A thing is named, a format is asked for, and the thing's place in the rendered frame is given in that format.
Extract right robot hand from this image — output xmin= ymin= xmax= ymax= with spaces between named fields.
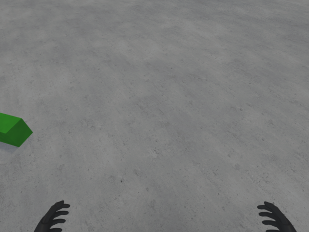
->
xmin=257 ymin=202 xmax=297 ymax=232

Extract left robot hand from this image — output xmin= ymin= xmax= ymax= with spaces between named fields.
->
xmin=34 ymin=200 xmax=70 ymax=232

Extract carton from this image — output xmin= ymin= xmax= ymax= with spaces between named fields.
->
xmin=0 ymin=113 xmax=33 ymax=147

